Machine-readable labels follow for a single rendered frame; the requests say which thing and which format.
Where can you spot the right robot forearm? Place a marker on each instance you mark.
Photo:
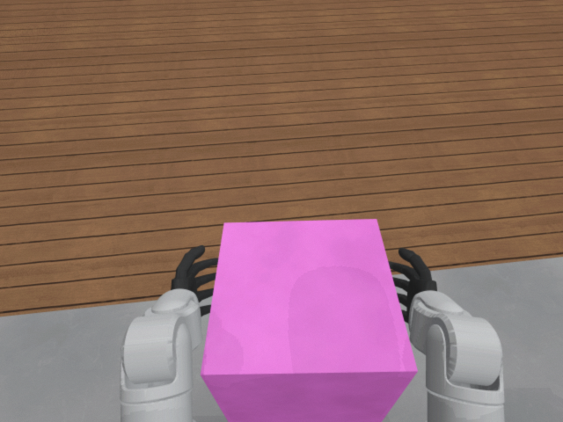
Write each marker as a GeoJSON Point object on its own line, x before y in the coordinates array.
{"type": "Point", "coordinates": [464, 373]}

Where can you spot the right robot hand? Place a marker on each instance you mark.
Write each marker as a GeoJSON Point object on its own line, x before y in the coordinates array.
{"type": "Point", "coordinates": [420, 278]}

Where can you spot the carton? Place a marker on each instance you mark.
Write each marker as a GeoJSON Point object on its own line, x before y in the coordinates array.
{"type": "Point", "coordinates": [305, 324]}

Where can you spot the left robot forearm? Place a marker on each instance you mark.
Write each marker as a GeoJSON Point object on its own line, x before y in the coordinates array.
{"type": "Point", "coordinates": [156, 360]}

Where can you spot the left robot hand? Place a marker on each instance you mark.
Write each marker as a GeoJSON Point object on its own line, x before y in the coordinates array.
{"type": "Point", "coordinates": [186, 272]}

